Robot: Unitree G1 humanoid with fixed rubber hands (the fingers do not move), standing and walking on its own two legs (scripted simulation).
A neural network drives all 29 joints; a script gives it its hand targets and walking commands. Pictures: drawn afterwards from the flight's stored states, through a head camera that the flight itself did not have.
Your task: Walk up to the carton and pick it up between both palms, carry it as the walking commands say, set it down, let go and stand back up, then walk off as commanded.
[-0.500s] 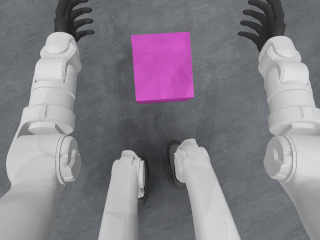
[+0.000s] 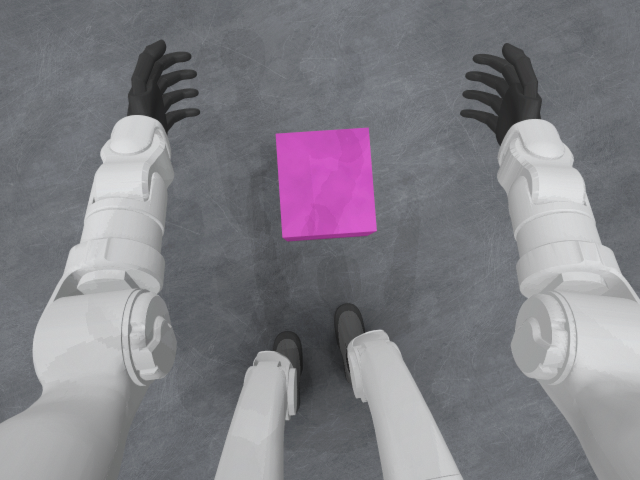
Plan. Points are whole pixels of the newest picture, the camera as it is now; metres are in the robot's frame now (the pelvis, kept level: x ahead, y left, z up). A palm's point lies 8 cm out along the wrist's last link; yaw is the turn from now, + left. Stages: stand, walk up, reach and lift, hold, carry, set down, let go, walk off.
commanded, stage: let go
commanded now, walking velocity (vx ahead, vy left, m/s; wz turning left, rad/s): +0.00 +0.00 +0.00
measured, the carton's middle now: (324, 188) +0.52 -0.06 -0.59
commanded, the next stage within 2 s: stand in 1.34 s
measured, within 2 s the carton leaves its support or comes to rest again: neither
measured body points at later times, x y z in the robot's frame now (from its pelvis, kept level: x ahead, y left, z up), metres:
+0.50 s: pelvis +0.06 +0.00 +0.07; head +0.26 -0.01 +0.47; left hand +0.42 +0.19 -0.04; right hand +0.38 -0.26 -0.03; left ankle +0.04 +0.09 -0.63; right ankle +0.09 -0.08 -0.63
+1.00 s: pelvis +0.09 +0.02 +0.10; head +0.11 +0.02 +0.55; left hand +0.27 +0.25 +0.03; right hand +0.25 -0.22 +0.03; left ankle +0.04 +0.09 -0.63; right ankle +0.09 -0.08 -0.63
